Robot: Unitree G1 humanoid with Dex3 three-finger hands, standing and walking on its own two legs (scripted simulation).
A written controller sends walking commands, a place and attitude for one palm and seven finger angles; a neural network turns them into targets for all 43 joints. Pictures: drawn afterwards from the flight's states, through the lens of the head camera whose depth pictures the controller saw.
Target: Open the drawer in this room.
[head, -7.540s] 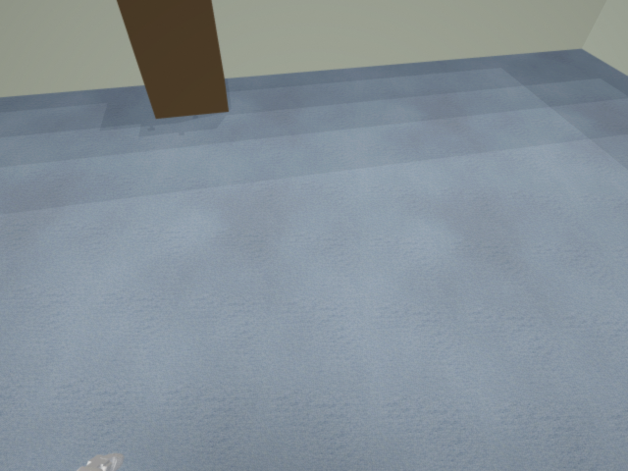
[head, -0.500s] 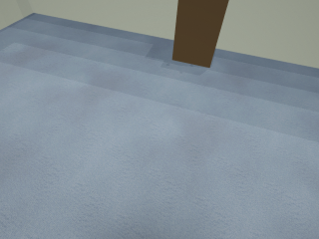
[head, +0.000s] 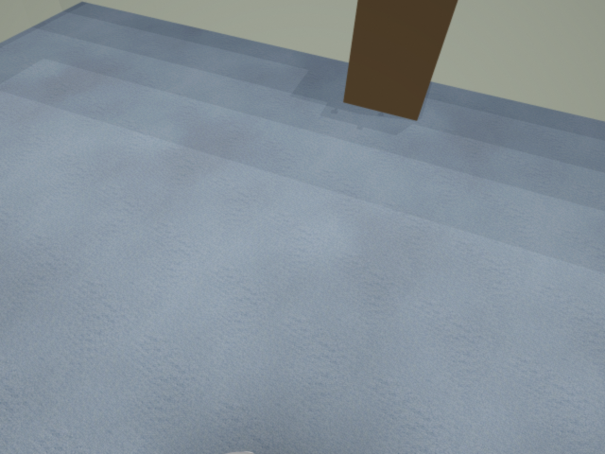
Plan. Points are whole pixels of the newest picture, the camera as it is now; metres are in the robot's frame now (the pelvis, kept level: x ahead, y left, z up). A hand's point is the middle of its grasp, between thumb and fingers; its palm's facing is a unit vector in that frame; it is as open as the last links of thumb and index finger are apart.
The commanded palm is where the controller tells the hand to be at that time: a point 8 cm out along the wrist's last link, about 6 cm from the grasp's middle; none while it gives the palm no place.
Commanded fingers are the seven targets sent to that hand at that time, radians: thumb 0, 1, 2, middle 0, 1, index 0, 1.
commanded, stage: stand and wait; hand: left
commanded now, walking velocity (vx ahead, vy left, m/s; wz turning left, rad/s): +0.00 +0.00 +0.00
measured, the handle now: out of the picture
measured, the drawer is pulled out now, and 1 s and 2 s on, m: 0.00 0.00 0.00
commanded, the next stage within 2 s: turn or walk to find it in 0.28 s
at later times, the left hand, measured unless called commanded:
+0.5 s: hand out of the picture -0.01 +0.14 -0.15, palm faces +0.13 -0.96 -0.23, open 7.3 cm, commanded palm none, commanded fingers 0.00 0.90 0.90 -0.20 -0.30 -0.20 -0.30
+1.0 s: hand out of the picture -0.02 +0.18 -0.16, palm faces +0.15 -0.97 -0.19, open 7.4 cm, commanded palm none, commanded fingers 0.00 0.90 0.90 -0.20 -0.30 -0.20 -0.30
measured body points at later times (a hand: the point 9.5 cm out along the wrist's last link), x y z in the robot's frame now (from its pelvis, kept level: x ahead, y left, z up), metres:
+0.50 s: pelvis -0.01 -0.04 +0.01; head +0.03 -0.05 +0.46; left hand -0.02 +0.19 -0.14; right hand +0.09 -0.28 -0.15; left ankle -0.04 +0.09 -0.69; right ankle -0.04 -0.13 -0.73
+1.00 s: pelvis -0.02 +0.00 +0.01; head -0.01 +0.01 +0.46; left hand -0.03 +0.23 -0.15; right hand +0.04 -0.23 -0.14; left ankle -0.04 +0.09 -0.73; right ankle -0.04 -0.13 -0.73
